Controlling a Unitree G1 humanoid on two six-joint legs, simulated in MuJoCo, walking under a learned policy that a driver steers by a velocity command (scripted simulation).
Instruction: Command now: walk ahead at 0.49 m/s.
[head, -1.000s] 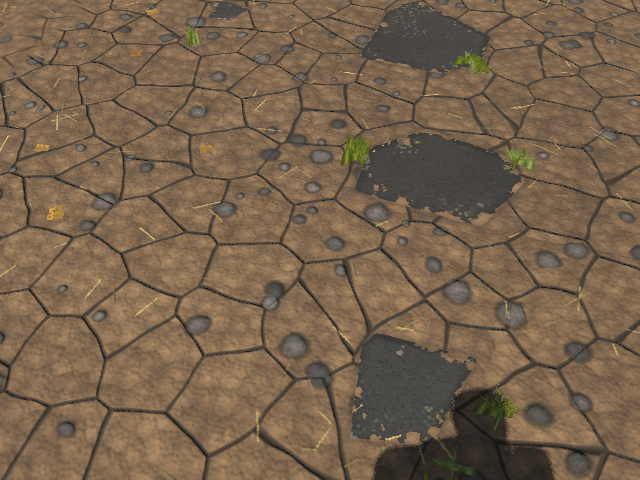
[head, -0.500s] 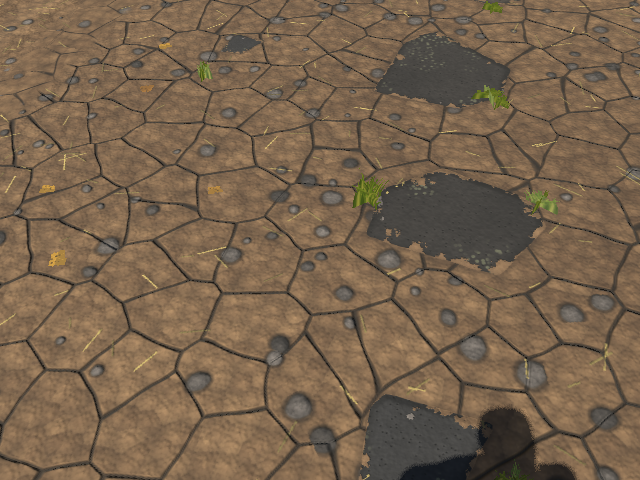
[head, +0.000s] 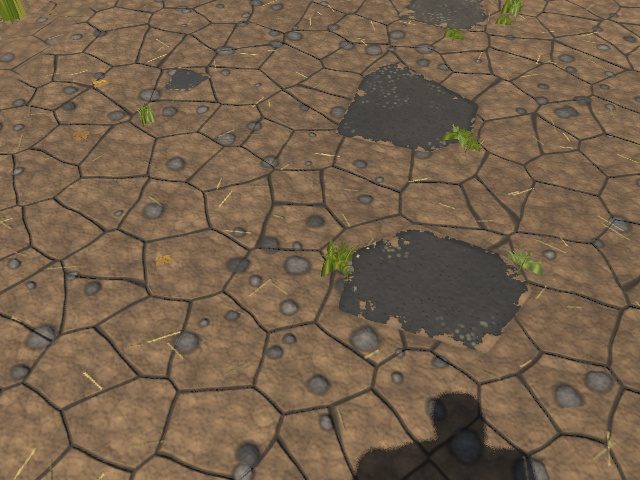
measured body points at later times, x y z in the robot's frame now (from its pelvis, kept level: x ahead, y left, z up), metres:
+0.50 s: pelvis +0.27 -0.08 +0.00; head +0.29 -0.10 +0.45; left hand +0.33 +0.18 -0.12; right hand +0.36 -0.35 -0.14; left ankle +0.27 +0.08 -0.66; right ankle +0.29 -0.16 -0.74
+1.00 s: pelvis +0.40 -0.06 -0.01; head +0.42 -0.05 +0.44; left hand +0.46 +0.20 -0.16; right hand +0.52 -0.30 -0.14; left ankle +0.49 +0.04 -0.74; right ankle +0.38 -0.19 -0.73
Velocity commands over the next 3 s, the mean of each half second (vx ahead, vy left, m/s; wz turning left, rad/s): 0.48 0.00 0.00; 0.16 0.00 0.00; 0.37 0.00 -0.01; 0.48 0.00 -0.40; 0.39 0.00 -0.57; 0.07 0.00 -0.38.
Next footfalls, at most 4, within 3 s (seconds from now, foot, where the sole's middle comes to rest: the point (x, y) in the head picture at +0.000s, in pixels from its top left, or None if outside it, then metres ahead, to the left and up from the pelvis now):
0.30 right None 0.33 -0.17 -0.78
0.76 left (303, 476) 0.53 0.04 -0.78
1.06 right None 0.43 -0.18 -0.78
1.44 left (278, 428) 0.63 0.10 -0.78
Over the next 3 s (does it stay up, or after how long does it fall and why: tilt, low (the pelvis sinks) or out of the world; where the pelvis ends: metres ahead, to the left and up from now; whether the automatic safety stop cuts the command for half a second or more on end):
stays up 1.10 -0.17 -0.01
